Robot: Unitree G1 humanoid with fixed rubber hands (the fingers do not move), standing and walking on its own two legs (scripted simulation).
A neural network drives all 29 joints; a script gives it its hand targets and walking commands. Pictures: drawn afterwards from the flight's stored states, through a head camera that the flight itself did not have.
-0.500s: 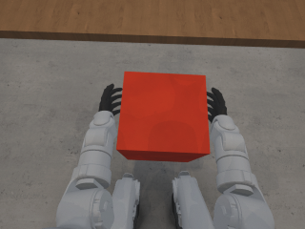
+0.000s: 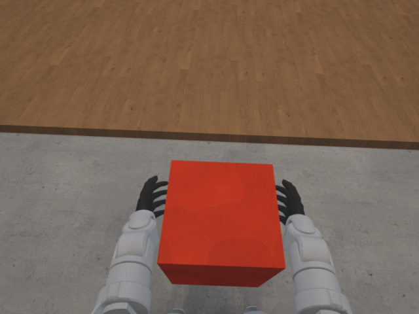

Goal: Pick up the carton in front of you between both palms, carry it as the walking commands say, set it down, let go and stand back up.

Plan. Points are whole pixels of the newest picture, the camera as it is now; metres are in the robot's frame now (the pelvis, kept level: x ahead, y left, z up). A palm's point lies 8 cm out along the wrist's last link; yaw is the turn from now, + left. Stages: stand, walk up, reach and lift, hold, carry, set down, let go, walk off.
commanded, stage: reach and lift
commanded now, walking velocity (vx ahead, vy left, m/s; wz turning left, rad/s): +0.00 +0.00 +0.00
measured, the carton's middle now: (218, 229) +0.32 -0.01 -0.09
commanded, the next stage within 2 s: hold in 1.28 s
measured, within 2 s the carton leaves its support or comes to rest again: neither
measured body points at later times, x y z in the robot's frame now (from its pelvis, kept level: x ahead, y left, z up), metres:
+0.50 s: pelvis +0.00 +0.00 +0.05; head -0.03 +0.00 +0.50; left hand +0.31 +0.15 +0.07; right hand +0.31 -0.15 +0.07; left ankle +0.02 +0.12 -0.69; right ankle +0.03 -0.12 -0.69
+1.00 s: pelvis +0.01 +0.00 +0.06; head -0.01 +0.00 +0.50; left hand +0.32 +0.15 +0.08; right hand +0.32 -0.15 +0.08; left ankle +0.02 +0.12 -0.69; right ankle +0.03 -0.12 -0.69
